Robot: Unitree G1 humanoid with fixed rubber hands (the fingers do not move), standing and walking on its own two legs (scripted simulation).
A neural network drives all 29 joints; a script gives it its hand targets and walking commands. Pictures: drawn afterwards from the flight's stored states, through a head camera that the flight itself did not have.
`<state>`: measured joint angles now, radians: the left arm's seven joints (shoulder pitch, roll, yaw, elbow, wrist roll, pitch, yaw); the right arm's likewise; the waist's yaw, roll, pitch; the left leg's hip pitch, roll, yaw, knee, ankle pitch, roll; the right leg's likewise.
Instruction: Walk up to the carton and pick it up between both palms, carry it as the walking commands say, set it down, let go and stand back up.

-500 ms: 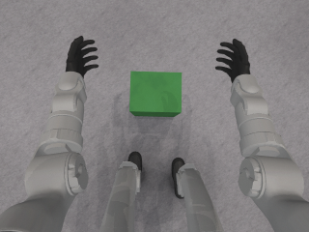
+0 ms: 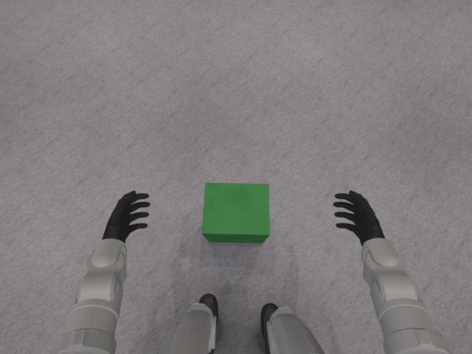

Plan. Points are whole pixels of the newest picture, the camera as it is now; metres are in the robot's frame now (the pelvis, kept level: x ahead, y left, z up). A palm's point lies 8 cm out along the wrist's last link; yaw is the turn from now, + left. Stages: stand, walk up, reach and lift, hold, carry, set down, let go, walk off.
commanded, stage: let go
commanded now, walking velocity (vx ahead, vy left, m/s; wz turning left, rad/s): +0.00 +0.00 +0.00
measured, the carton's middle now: (236, 215) +0.44 +0.01 -0.61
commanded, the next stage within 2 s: stand in 0.76 s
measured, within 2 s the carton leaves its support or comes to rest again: neither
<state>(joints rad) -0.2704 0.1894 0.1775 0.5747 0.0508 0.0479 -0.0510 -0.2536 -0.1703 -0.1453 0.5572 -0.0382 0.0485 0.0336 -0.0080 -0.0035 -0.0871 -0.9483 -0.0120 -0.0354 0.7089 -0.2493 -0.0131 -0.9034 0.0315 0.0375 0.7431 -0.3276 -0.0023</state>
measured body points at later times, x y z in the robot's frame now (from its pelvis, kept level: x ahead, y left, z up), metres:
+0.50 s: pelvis +0.03 +0.00 +0.04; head +0.05 +0.00 +0.49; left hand +0.20 +0.24 -0.03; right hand +0.20 -0.23 -0.03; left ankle +0.03 +0.12 -0.70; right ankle -0.01 -0.11 -0.70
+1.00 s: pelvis +0.03 +0.01 +0.04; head +0.03 +0.01 +0.49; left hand +0.17 +0.30 -0.05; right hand +0.17 -0.28 -0.05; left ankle +0.03 +0.12 -0.70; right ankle -0.01 -0.11 -0.70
